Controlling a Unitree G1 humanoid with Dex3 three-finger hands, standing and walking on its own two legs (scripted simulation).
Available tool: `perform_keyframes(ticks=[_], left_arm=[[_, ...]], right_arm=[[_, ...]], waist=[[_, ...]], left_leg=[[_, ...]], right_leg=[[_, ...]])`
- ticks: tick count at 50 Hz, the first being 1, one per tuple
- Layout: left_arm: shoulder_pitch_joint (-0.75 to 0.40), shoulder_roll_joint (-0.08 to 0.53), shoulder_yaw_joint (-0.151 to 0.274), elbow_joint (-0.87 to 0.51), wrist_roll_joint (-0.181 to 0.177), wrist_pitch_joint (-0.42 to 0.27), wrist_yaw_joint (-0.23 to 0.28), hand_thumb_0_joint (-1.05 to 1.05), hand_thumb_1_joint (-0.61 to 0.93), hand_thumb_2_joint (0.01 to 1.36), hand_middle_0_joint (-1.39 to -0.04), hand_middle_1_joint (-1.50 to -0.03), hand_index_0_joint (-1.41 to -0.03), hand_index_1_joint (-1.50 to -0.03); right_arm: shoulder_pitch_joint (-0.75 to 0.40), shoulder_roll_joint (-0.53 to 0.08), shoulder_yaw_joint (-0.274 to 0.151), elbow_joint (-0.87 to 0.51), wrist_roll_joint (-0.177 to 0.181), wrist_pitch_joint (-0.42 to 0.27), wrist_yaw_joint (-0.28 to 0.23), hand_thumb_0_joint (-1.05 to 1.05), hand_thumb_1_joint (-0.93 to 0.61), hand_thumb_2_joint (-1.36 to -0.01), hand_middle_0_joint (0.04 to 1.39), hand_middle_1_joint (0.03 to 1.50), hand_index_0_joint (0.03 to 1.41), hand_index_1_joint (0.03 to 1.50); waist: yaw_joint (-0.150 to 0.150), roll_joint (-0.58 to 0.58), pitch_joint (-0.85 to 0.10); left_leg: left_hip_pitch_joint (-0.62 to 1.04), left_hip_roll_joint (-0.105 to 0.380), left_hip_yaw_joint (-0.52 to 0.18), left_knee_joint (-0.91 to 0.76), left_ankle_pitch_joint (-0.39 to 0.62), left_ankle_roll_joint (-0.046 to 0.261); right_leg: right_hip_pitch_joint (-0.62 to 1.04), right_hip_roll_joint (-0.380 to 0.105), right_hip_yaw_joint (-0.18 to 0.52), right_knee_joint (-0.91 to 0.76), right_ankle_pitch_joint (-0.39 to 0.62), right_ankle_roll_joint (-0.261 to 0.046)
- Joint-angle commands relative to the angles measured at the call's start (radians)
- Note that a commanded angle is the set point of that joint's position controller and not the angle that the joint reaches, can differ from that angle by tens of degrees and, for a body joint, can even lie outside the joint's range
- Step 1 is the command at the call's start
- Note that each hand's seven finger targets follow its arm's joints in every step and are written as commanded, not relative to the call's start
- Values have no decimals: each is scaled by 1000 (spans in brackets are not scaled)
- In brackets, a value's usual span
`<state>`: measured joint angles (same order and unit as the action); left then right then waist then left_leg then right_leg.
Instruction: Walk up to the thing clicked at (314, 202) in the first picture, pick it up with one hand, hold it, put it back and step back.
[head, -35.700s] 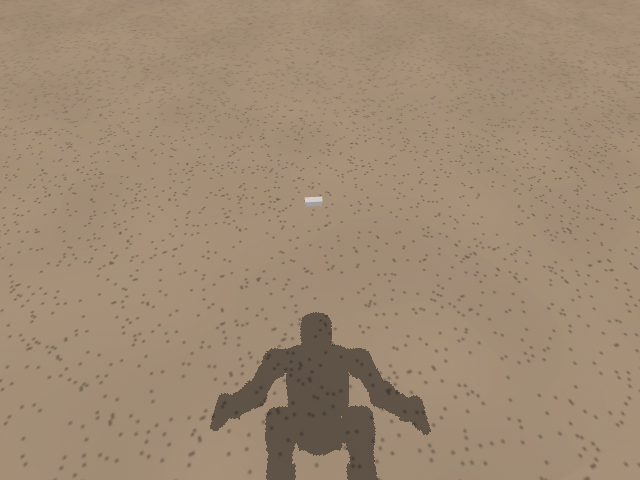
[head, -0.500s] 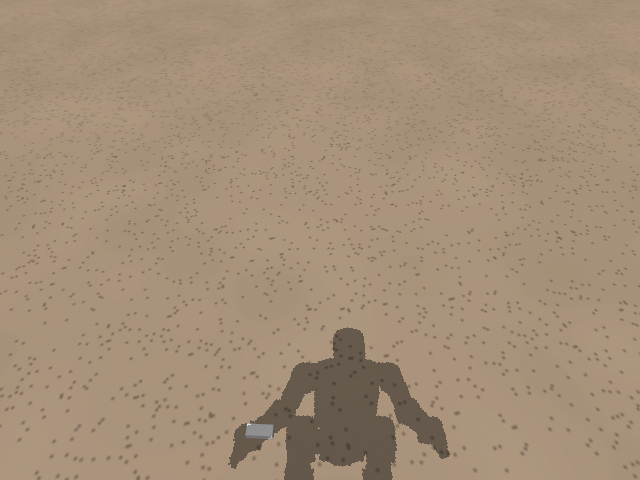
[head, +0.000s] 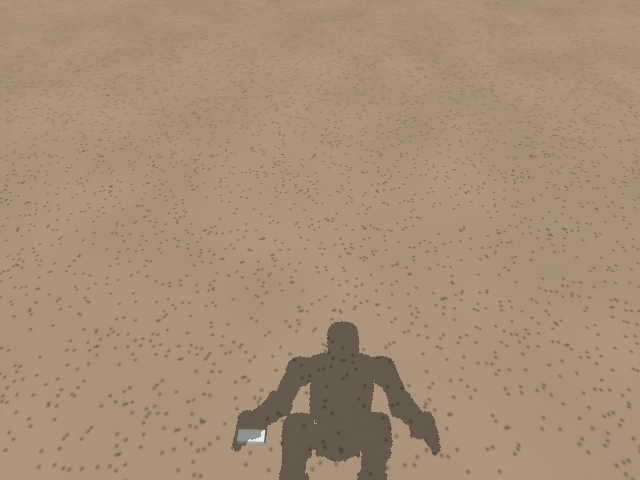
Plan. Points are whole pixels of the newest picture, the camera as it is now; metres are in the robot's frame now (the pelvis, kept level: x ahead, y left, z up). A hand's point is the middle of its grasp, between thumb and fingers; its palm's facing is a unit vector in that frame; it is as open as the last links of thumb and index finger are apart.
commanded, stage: stand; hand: left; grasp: from above
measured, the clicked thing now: (251, 436) +0.38 +0.22 -0.77
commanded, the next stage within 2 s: step back in 0.84 s
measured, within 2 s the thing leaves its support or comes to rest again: neither
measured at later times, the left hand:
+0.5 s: hand out of the picture +0.07 +0.25 -0.16, palm faces +0.02 -0.94 -0.34, open 7.4 cm
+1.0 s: hand out of the picture +0.08 +0.26 -0.16, palm faces +0.00 -0.93 -0.37, open 7.4 cm
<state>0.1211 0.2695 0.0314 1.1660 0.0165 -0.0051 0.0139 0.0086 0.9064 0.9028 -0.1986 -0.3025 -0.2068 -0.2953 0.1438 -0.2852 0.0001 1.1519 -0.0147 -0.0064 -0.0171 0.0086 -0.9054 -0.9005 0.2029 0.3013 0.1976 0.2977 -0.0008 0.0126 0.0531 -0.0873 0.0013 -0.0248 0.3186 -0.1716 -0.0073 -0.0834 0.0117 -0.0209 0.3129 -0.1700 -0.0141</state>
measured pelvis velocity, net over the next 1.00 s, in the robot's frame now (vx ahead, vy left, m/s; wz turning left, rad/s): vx -0.02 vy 0.00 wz -0.01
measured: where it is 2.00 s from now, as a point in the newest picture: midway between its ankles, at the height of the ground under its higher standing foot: outside the picture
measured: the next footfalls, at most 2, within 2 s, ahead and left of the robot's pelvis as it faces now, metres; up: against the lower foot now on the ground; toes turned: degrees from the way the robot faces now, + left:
left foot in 1.16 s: -0.03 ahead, +0.14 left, +0.00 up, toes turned -2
right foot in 1.58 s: -0.07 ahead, -0.05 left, +0.00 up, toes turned +0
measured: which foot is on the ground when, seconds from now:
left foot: down 0.00-0.96, up 0.98-1.00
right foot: down 0.00-1.00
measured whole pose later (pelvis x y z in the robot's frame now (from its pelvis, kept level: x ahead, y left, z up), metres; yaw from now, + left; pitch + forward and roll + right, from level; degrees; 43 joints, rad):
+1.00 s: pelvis -0.02 +0.00 -0.01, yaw +0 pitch -2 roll -1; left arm 0.07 0.35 0.06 1.06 0.00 0.01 0.00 0.01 0.90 0.90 -0.20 -0.30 -0.21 -0.30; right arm 0.08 -0.38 -0.03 1.06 0.01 0.02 0.00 0.01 -0.90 -0.90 0.20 0.30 0.20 0.30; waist -0.01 0.02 0.15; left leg -0.27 0.00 -0.04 0.59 -0.28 0.02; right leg -0.20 0.02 -0.02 0.43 -0.19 -0.03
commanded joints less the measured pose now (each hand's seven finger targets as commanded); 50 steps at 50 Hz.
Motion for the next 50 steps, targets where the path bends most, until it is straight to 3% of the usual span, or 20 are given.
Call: perform_keyframes(ticks=[1, 6, 14, 19, 35, 41, 42, 43, 45, 46, 48, 49, 50], left_arm=[[-29, 196, 32, -58, -3, -22, 13, 0, 899, 900, -200, -300, -200, -300], [-34, 221, 37, -64, -1, -25, 14, 0, 899, 900, -200, -300, -200, -300], [-48, 231, 34, -68, 1, -23, 10, 0, 899, 900, -200, -300, -200, -300], [-45, 242, 32, -73, -3, -26, 7, 0, 900, 900, -200, -300, -200, -300], [-49, 264, 26, -77, -5, -29, 2, 0, 900, 900, -200, -300, -200, -300], [-48, 269, 23, -84, -5, -31, 1, 0, 900, 900, -200, -300, -200, -300], [-47, 345, 70, -102, -22, -21, 3, 0, 900, 900, -200, -300, -200, -300], [-41, 347, 73, -119, -25, -18, 6, 0, 900, 900, -200, -300, -200, -300], [-33, 347, 79, -142, -27, -12, 9, 0, 900, 900, -200, -300, -200, -300], [-51, 358, 85, -158, -24, -8, 9, 0, 900, 900, -200, -300, -200, -300], [-95, 367, 90, -202, -13, 0, 11, 0, 900, 900, -200, -300, -200, -300], [-107, 372, 91, -223, -4, 2, 12, 0, 900, 900, -200, -300, -200, -300], [-118, 370, 94, -242, 6, 3, 11, 0, 900, 900, -200, -300, -200, -300]], right_arm=[[-33, -187, -38, -57, -4, -25, -14, 0, -900, -900, 200, 300, 200, 300], [-37, -211, -49, -62, -5, -28, -15, 0, -900, -900, 200, 300, 200, 300], [-48, -216, -47, -66, -3, -23, -9, 0, -900, -900, 200, 300, 200, 300], [-64, -227, -47, -71, 0, -27, -6, 0, -900, -900, 200, 300, 200, 300], [-56, -246, -42, -71, -1, -22, 0, 0, -900, -900, 200, 300, 200, 300], [-54, -247, -39, -70, 1, -25, 0, 0, -900, -900, 200, 300, 200, 300], [-94, -309, -58, -94, 10, -9, 6, 0, -900, -900, 200, 300, 200, 300], [-74, -296, -58, -115, 19, -3, 6, 0, -900, -900, 200, 300, 200, 300], [-58, -278, -59, -130, 25, 5, 5, 0, -900, -900, 200, 300, 200, 300], [-39, -275, -64, -138, 24, 12, 5, 0, -900, -900, 200, 300, 200, 300], [-8, -265, -72, -150, 20, 27, 8, 0, -900, -900, 200, 300, 200, 300], [-6, -281, -83, -164, 15, 35, 9, 0, -900, -900, 200, 300, 200, 300], [18, -276, -85, -173, 11, 42, 11, 0, -900, -900, 200, 300, 200, 300]], waist=[[6, 1, -56], [1, -15, -78], [1, -12, -22], [4, 4, -67], [-2, -8, -27], [0, 1, -60], [5, -30, 37], [-3, -30, -1], [-1, -49, -45], [-13, -81, -68], [-20, -151, -94], [-12, -179, -104], [-18, -186, -106]], left_leg=[[1, 111, -83, -41, 165, 30], [33, 116, -79, -33, 197, 29], [-15, 113, -86, -62, 69, 28], [8, 120, -87, -57, 114, 32], [-20, 116, -85, -64, 44, 31], [-2, 122, -83, -63, 85, 28], [-79, 105, -87, 65, 249, 52], [-89, 92, -65, 114, 277, 52], [-81, 56, -34, 206, 246, 45], [-96, 30, -20, 264, 191, 41], [-122, -23, 1, 392, -99, 36], [-145, -44, -21, 506, -283, 44], [-175, -33, -43, 567, -354, 50]], right_leg=[[13, -129, 104, -40, 153, -1], [11, -134, 104, -37, 189, -1], [-26, -127, 113, -67, 33, -3], [4, -133, 113, -49, 101, -8], [-22, -133, 129, -78, 27, -8], [-4, -136, 125, -65, 75, -12], [-76, -132, 138, 9, 286, -19], [-51, -143, 138, 37, 359, -34], [-54, -183, 169, 41, 413, -80], [-59, -218, 202, 32, 413, -116], [-92, -306, 268, 19, 398, -191], [-115, -349, 305, 19, 397, -232], [-121, -368, 303, 40, 394, -253]])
